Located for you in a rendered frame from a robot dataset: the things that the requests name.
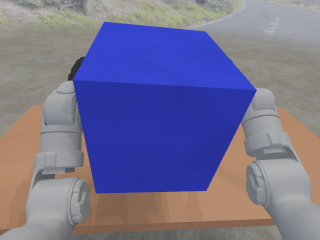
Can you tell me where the robot right forearm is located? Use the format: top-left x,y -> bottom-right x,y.
241,83 -> 312,198

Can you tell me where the left robot hand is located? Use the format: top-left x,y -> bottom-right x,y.
67,56 -> 85,81

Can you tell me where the robot left forearm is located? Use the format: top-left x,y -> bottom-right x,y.
25,80 -> 84,221

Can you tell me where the robot right upper arm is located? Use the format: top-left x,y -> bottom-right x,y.
246,158 -> 320,240

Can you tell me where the robot left upper arm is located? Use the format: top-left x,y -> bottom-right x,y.
0,177 -> 91,240

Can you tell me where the table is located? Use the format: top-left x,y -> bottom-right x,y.
0,105 -> 320,236

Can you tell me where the carton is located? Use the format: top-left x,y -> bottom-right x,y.
73,22 -> 257,194

